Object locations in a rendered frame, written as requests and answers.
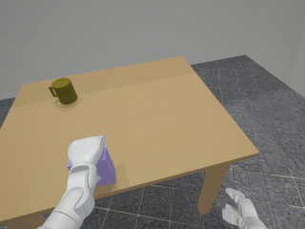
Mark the robot right forearm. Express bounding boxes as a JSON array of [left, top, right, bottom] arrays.
[[241, 216, 268, 229]]

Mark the table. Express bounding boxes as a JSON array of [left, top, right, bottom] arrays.
[[0, 56, 259, 229]]

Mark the robot left forearm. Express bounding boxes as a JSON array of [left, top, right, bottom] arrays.
[[37, 162, 97, 229]]

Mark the right robot hand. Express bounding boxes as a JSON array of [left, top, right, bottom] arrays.
[[222, 188, 258, 229]]

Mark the sponge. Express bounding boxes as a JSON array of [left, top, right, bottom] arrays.
[[67, 146, 116, 187]]

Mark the left robot hand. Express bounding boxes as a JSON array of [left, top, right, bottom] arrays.
[[68, 135, 108, 184]]

